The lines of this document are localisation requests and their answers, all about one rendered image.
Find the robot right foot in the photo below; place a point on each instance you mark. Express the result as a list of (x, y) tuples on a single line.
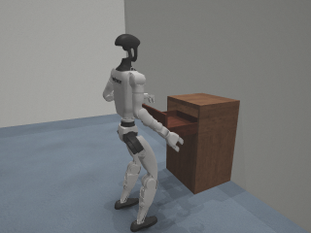
[(148, 222)]

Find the robot right hand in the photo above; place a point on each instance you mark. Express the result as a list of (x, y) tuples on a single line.
[(172, 140)]

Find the right robot forearm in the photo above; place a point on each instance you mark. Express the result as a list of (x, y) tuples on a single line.
[(149, 121)]

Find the robot left foot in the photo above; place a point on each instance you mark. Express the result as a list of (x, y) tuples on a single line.
[(129, 203)]

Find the robot right upper arm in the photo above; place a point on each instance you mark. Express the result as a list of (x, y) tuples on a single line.
[(137, 82)]

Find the robot left upper arm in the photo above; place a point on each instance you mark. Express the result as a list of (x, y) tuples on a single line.
[(108, 91)]

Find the drawer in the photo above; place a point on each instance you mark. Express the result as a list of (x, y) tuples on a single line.
[(175, 121)]

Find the robot foot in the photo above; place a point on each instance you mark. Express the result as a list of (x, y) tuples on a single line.
[(129, 203), (148, 222)]

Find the cabinet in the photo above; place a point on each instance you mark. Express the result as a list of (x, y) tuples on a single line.
[(204, 160)]

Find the robot left hand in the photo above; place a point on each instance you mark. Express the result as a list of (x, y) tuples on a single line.
[(150, 97)]

